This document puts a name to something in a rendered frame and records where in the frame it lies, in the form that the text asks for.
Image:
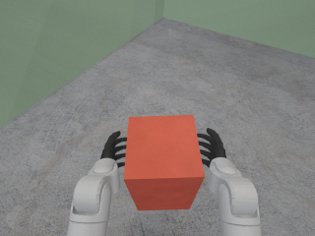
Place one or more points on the carton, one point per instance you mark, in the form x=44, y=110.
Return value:
x=163, y=165

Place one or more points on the right robot hand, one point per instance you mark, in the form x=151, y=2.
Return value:
x=215, y=146

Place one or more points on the robot left forearm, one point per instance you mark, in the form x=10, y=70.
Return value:
x=91, y=201

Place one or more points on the robot right forearm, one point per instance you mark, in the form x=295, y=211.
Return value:
x=238, y=200

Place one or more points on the left robot hand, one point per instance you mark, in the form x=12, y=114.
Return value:
x=110, y=148

